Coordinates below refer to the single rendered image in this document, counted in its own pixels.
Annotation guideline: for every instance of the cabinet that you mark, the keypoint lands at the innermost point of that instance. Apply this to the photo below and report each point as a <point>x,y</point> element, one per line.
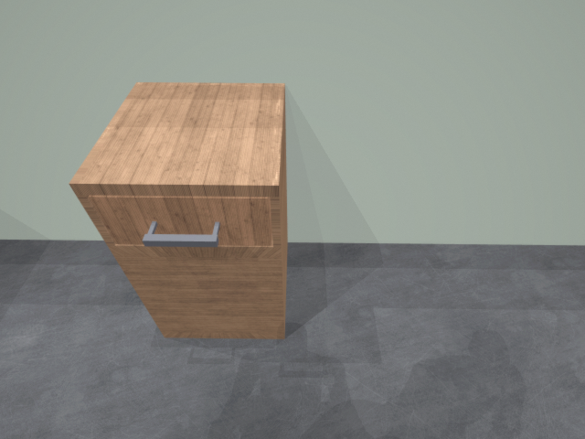
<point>199,139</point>

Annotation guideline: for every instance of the drawer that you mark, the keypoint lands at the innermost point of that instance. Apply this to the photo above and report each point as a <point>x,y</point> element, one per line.
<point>243,220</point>

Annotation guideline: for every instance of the handle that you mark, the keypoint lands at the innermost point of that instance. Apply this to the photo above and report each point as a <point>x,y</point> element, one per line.
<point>180,240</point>

